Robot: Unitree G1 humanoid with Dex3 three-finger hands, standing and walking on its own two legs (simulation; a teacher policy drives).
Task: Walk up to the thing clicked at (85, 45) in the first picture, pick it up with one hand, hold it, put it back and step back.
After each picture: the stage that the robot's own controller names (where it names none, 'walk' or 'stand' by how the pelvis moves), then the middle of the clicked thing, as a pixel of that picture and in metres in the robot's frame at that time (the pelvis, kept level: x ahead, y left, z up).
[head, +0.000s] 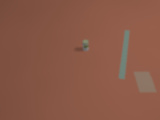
stand; (85, 45) +1.31 +0.01 -0.72
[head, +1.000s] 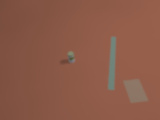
walk; (71, 57) +1.17 +0.22 -0.70
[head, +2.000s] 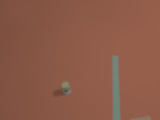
walk; (66, 88) +0.73 +0.26 -0.71
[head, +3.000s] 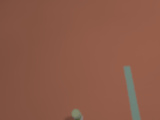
walk; (77, 115) +0.46 +0.22 -0.70
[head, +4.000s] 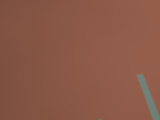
stand; out of the picture +0.42 -0.05 -0.70
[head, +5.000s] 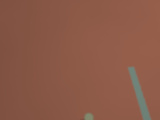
stand; (88, 119) +0.39 +0.02 -0.69
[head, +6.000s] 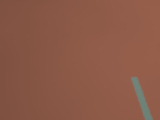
stand; out of the picture +0.35 -0.03 -0.71
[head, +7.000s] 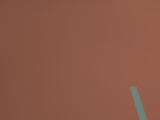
stand; out of the picture +0.32 -0.01 -0.73
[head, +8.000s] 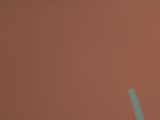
stand; out of the picture +0.30 +0.01 -0.73
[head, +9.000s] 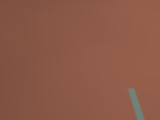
stand; out of the picture +0.30 +0.00 -0.73
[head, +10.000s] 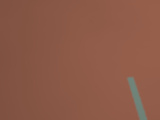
go down; out of the picture +0.32 -0.01 -0.72
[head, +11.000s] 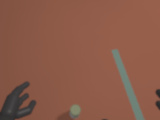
close in; (74, 111) +0.36 -0.01 -0.57
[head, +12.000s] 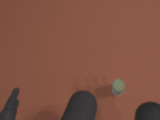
rise first; (118, 87) +0.41 -0.02 -0.41
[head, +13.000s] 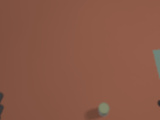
go down; (103, 109) +0.35 -0.02 -0.59
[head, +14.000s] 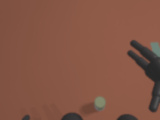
go down; (99, 103) +0.37 -0.01 -0.53
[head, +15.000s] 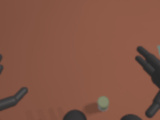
go down; (103, 103) +0.39 +0.00 -0.51
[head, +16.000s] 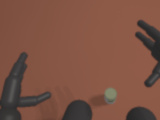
go down; (110, 96) +0.41 -0.01 -0.45
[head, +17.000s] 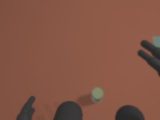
go down; (97, 95) +0.40 -0.01 -0.46
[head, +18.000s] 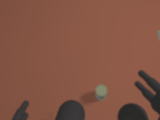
go down; (101, 92) +0.40 -0.01 -0.46
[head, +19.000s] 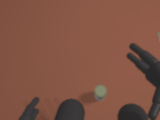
go down; (100, 93) +0.40 -0.01 -0.45
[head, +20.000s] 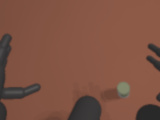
go down; (123, 90) +0.40 -0.03 -0.45
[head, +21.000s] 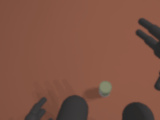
go down; (105, 89) +0.40 -0.01 -0.44
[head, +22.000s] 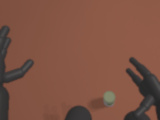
go down; (109, 99) +0.40 -0.02 -0.49
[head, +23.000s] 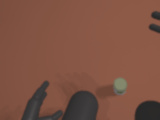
go down; (120, 86) +0.41 -0.03 -0.40
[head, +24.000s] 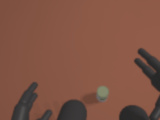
go down; (102, 94) +0.41 -0.01 -0.45
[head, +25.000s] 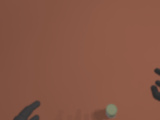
stand; (111, 111) +0.36 -0.03 -0.57
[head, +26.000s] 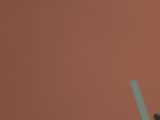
stand; out of the picture +0.33 -0.02 -0.66
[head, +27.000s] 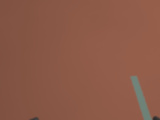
rest palm; out of the picture +0.32 -0.01 -0.65
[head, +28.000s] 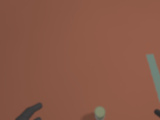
rest palm; (99, 113) +0.36 -0.01 -0.57
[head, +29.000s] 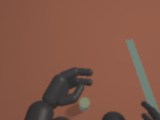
rest palm; (84, 104) +0.37 -0.01 -0.52
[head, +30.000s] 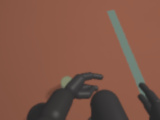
lift; (67, 84) +0.41 +0.00 -0.42
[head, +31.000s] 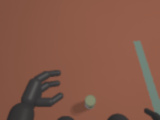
go down; (90, 102) +0.38 -0.02 -0.54
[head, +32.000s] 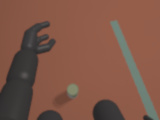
go down; (72, 91) +0.39 +0.00 -0.49
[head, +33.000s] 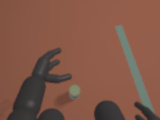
go down; (74, 92) +0.40 -0.01 -0.49
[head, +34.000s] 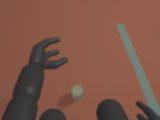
go down; (77, 92) +0.40 -0.01 -0.47
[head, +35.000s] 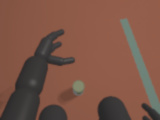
go down; (78, 88) +0.40 -0.01 -0.46
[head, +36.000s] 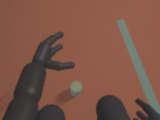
go down; (76, 88) +0.41 -0.01 -0.44
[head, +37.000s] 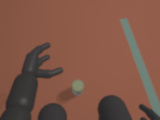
go down; (77, 87) +0.41 -0.01 -0.45
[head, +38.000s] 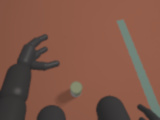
go down; (76, 89) +0.41 -0.01 -0.45
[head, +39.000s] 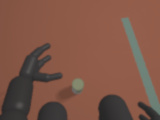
go down; (77, 86) +0.41 -0.01 -0.44
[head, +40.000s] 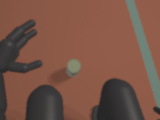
stand; (73, 68) +0.42 +0.01 -0.35
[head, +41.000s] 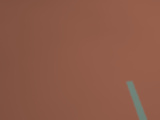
stand; out of the picture +0.34 -0.02 -0.66
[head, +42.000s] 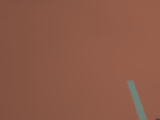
stand; out of the picture +0.33 -0.02 -0.66
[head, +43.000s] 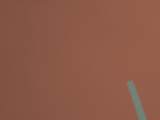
stand; out of the picture +0.33 -0.02 -0.66
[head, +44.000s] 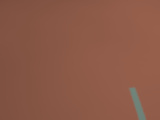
stand; out of the picture +0.36 -0.01 -0.72
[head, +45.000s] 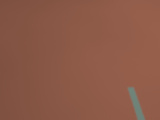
stand; out of the picture +0.33 -0.01 -0.73
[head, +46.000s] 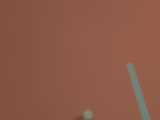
walk; (88, 116) +0.39 +0.01 -0.70
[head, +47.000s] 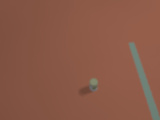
walk; (93, 84) +0.64 +0.00 -0.70
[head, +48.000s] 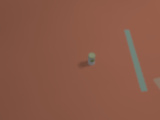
stand; (91, 59) +0.96 -0.03 -0.70
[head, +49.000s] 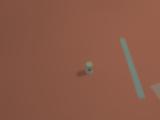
stand; (89, 67) +0.96 -0.03 -0.72
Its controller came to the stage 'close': yes
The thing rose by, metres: 0.00
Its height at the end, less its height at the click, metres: +0.00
